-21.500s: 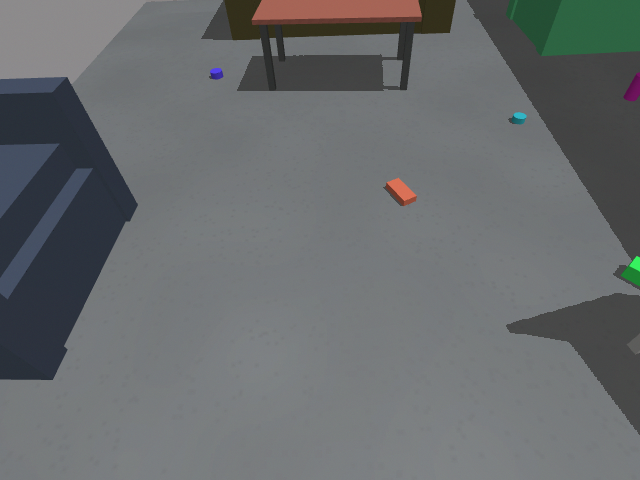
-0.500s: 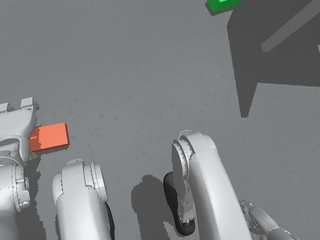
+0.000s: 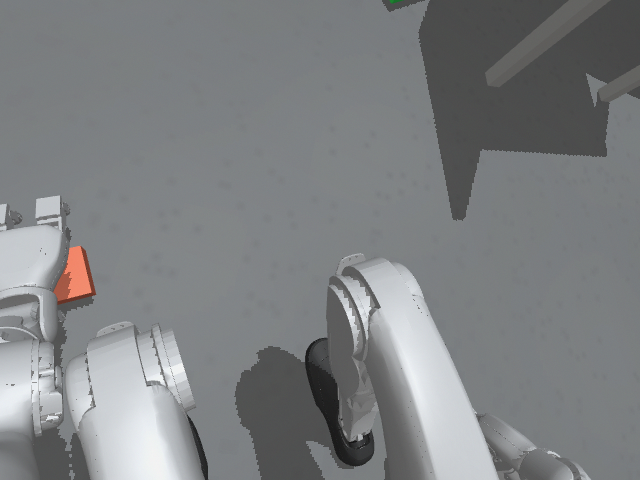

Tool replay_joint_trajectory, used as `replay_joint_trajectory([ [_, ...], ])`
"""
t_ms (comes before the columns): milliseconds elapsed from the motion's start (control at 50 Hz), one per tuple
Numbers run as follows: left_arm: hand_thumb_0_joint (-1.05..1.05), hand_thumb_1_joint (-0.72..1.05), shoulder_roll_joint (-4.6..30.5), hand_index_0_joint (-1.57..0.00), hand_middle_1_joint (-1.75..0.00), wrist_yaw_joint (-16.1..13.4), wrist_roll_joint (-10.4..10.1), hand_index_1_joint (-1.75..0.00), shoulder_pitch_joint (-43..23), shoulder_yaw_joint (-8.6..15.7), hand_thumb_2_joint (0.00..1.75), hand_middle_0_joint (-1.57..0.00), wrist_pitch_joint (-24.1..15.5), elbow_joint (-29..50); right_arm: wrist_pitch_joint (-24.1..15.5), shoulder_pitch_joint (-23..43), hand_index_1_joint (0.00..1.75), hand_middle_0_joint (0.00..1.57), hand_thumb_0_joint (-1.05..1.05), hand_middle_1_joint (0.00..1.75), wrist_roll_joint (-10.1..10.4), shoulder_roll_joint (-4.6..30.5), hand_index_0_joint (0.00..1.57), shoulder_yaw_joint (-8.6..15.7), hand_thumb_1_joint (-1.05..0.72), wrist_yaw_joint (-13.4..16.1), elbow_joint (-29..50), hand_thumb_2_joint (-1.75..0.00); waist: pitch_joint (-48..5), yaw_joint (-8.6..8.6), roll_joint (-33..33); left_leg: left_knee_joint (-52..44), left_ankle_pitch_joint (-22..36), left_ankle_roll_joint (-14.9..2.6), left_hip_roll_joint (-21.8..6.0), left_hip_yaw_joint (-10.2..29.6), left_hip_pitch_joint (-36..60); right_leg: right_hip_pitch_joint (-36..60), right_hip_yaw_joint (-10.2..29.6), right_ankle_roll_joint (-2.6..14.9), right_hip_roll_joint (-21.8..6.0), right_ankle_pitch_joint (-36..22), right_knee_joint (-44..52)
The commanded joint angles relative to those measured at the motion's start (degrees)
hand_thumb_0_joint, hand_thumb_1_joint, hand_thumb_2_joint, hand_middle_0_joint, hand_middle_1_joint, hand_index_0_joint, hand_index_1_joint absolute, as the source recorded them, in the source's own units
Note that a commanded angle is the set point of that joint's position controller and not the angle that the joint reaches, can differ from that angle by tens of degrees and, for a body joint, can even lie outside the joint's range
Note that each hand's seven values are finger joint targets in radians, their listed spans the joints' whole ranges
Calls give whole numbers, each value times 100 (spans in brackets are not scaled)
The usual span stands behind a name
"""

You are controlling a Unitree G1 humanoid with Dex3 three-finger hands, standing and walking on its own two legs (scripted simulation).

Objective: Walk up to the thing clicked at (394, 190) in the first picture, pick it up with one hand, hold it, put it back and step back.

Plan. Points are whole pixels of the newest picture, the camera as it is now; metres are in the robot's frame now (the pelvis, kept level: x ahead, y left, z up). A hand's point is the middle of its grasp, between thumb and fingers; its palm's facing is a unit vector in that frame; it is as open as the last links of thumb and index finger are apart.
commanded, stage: rest palm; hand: left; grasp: from above
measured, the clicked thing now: (28, 285) +0.40 +0.29 -0.28
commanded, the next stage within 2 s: close in 1.30 s
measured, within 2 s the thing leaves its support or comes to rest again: neither
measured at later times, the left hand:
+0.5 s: hand (41, 298) +0.38 +0.27 -0.25, palm faces -0.44 -0.08 -0.90, open 14.3 cm
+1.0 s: hand (19, 297) +0.38 +0.30 -0.25, palm faces -0.53 -0.14 -0.83, open 14.2 cm
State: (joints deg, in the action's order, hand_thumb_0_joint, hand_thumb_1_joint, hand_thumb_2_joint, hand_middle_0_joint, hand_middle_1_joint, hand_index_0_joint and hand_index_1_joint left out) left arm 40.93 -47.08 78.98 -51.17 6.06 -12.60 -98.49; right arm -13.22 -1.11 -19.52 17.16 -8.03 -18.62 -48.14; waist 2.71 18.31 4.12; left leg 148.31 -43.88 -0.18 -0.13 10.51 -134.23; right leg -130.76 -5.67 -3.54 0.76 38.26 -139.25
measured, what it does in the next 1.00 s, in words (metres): stands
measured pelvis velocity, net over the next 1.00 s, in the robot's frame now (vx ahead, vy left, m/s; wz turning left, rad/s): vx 0.00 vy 0.00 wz -0.03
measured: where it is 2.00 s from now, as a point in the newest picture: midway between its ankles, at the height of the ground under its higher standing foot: (273, 462)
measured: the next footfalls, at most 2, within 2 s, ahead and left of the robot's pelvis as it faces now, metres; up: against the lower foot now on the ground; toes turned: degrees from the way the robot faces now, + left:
none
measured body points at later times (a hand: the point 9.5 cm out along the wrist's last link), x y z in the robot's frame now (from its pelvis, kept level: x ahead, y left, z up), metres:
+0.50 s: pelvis +0.00 +0.01 +0.00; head +0.24 +0.13 +0.36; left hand +0.39 +0.27 -0.20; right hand +0.07 -0.25 -0.07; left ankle +0.06 +0.12 -0.26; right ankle +0.11 -0.13 -0.26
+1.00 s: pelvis +0.00 +0.00 +0.00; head +0.25 +0.12 +0.35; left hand +0.41 +0.30 -0.21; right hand +0.06 -0.25 -0.07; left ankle +0.06 +0.12 -0.26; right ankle +0.11 -0.13 -0.26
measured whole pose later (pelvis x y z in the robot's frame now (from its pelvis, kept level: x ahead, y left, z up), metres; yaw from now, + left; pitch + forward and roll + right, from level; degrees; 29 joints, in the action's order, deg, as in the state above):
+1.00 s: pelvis +0.00 +0.00 +0.00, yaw -2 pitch +26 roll -14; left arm 50.0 -37.4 72.7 -51.3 2.4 -19.3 -99.3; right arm -14.4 -3.2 -17.7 18.3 -13.5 -20.2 -44.1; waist 8.3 18.0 6.2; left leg 149.3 -44.1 -0.3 0.4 13.3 -132.5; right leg -127.3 -8.1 -4.1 1.0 38.2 -138.0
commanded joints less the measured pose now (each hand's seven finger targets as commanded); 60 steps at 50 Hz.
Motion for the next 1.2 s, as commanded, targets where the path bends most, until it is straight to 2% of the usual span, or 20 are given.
replay_joint_trajectory([
  [0, 0, -58, 1808, -4, -95, 93, -320, -98, -1227, 548, 103, -6, 288, 74, -12, -1104, 30, 20, 0, 30, 152, 1818, 20, 529, -90, -30, 87, -90, -3340, 50, -1925, -1547, 1273, -141, 80, -624, 2180, 2090, -551, 464, 244, -1264, 1193],
  [100, 0, -54, 1640, -5, -99, 794, -530, -100, -887, 521, 99, -6, 22, -33, -49, -1208, 30, 20, 0, 30, 221, 1690, 20, 479, -90, -2, 226, -90, -3348, 72, -2050, -1706, 1254, -115, 107, -471, 2391, 2051, -718, 411, 203, -1218, 1086],
  [180, 0, -55, 1278, -5, -101, 1075, -602, -102, -1352, -14, 98, -6, -495, 461, -21, -1158, 30, 20, 0, 30, 206, 1632, 20, 319, -91, 12, 246, -90, -3515, 274, -2129, -1491, 1474, -93, 71, -453, 2675, 2228, -779, 386, 254, -1490, 1093],
  [200, 0, -54, 1342, -5, -102, 1046, -626, -102, -1439, -24, 98, -6, -651, 618, 5, -1197, 30, 20, 0, 30, 217, 1725, 20, 317, -90, 37, 246, -90, -3510, 285, -2120, -1501, 1548, -78, 65, -409, 2741, 2216, -854, 386, 248, -1505, 1110],
  [280, 0, -54, 1443, -5, -99, 702, -395, -100, -1264, -157, 99, -6, -1063, 858, 25, -1028, 30, 20, 0, 30, 126, 1792, 20, 227, -90, 60, 237, -90, -3515, 135, -2445, -1549, 1695, -29, 28, -373, 3030, 2194, -899, 429, 305, -1504, 1028],
  [340, 0, -55, 1287, -5, -98, 225, -161, -99, -1097, -295, 101, -6, -1031, 686, 13, -903, 30, 20, 0, 30, 35, 1860, 20, 267, -90, 54, 62, -90, -3288, 103, -2388, -1700, 1461, 6, -7, -310, 2982, 1928, -922, 468, 378, -1259, 1039],
  [420, 0, -56, 1189, -4, -95, -412, 110, -97, -1110, -447, 102, -6, -698, 626, -70, -958, 30, 20, 0, 30, -49, 1935, 20, 317, -89, -53, 12, -90, -3208, 258, -2281, -1704, 1417, 3, -48, -278, 2992, 1885, -916, 434, 390, -1277, 1144],
  [480, 0, -55, 1332, -4, -95, -697, 49, -97, -1257, -406, 101, -6, -255, 631, -222, -780, 30, 20, 0, 30, 96, 2084, 20, 402, -89, -170, 218, -90, -2982, 257, -2356, -1871, 1224, 49, -139, -194, 2875, 1754, -902, 428, 322, -1216, 1145],
  [520, 0, -54, 1531, -4, -95, -715, 5, -97, -1445, -230, 100, -6, 76, 538, -328, -602, 30, 20, 0, 30, 174, 2140, 20, 371, -89, -238, 404, -90, -2829, 271, -2368, -1864, 1075, 74, -178, -228, 2690, 1757, -851, 429, 258, -1184, 1128],
  [580, 0, -53, 1586, -5, -97, -519, -279, -98, -1534, 0, 98, -6, 404, 315, -410, -668, 30, 20, 0, 30, 312, 2180, 20, 359, -89, -319, 499, -90, -2800, 309, -2223, -1791, 1035, 25, -127, -230, 2463, 1900, -775, 420, 236, -1183, 1162],
  [640, 0, -52, 1741, -5, -99, -53, -504, -99, -1262, 346, 96, -5, 566, -131, -498, -918, 30, 20, 0, 30, 362, 2135, 20, 387, -90, -335, 444, -90, -2765, 291, -2097, -1674, 1087, -45, -24, -287, 2335, 1922, -753, 398, 226, -1179, 1178],
  [680, 0, -51, 1748, -5, -100, 358, -636, -100, -997, 430, 95, -5, 502, -304, -523, -997, 30, 20, 0, 30, 361, 1952, 20, 309, -90, -311, 356, -90, -2819, 203, -2208, -1700, 1130, -52, 15, -284, 2380, 1911, -771, 390, 208, -1167, 1138],
  [760, 0, -51, 1814, -6, -105, 911, -750, -104, -1116, 229, 94, -5, 68, 194, -382, -1054, 30, 20, 0, 30, 387, 1940, 20, 273, -91, -223, 431, -91, -3263, 219, -2491, -1780, 1408, -19, 5, -223, 2763, 2222, -848, 396, 247, -1461, 1067],
  [780, 0, -51, 1681, -6, -105, 1008, -755, -104, -1277, 65, 94, -5, -83, 278, -361, -1032, 30, 20, 0, 30, 357, 1929, 20, 225, -91, -219, 485, -91, -3144, 340, -2446, -1695, 1368, -21, 1, -236, 2729, 2168, -877, 393, 247, -1458, 1053],
  [860, 0, -53, 1557, -6, -103, 1065, -731, -103, -1209, -258, 97, -6, -599, 270, -179, -1121, 30, 20, 0, 30, 342, 1971, 20, 109, -90, -140, 476, -91, -3132, 393, -2194, -1548, 1479, -37, -11, -297, 2605, 2431, -886, 417, 319, -1540, 1196],
  [940, 0, -54, 1373, -5, -101, 740, -589, -101, -1054, -461, 100, -6, -962, 293, -103, -1067, 30, 20, 0, 30, 213, 1963, 20, -21, -90, -68, 425, -90, -2999, 309, -2107, -1586, 1444, -28, -6, -258, 2725, 2325, -942, 453, 365, -1417, 1226],
  [1020, 0, -52, 1660, -6, -100, 153, -316, -101, -1070, -356, 101, -7, -1024, 536, -124, -961, 30, 20, 0, 30, 80, 2066, 20, -52, -90, -22, 303, -90, -3162, 252, -2209, -1643, 1592, 19, -57, -225, 2938, 2327, -976, 464, 431, -1502, 1211],
  [1060, 0, -51, 1644, -6, -97, -162, -80, -98, -921, -419, 99, -7, -844, 442, -165, -864, 30, 20, 0, 30, 35, 2056, 20, -14, -89, -36, 254, -90, -3010, 260, -2168, -1640, 1421, 32, -99, -186, 2963, 2138, -984, 472, 428, -1359, 1171],
  [1120, 0, -53, 1699, -4, -94, -574, 17, -96, -1061, -426, 100, -6, -465, 669, -236, -786, 30, 20, 0, 30, 77, 2125, 20, 81, -89, -87, 290, -90, -2863, 324, -2326, -1831, 1189, 76, -173, -194, 2930, 2132, -927, 450, 418, -1207, 1304],
  [1180, 0, -52, 1773, -5, -93, -743, -174, -94, -1331, -320, 99, -7, 34, 640, -325, -647, 30, 20, 0, 30, 241, 2193, 20, 121, -89, -176, 449, -90, -2756, 375, -2360, -1912, 954, 78, -230, -169, 2737, 2151, -853, 428, 377, -1127, 1393],
])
